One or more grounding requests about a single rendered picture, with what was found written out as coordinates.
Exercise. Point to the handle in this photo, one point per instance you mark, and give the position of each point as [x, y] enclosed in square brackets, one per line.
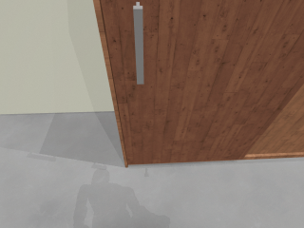
[138, 35]

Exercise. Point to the wardrobe door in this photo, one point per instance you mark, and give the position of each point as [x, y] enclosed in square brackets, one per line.
[286, 133]
[216, 74]

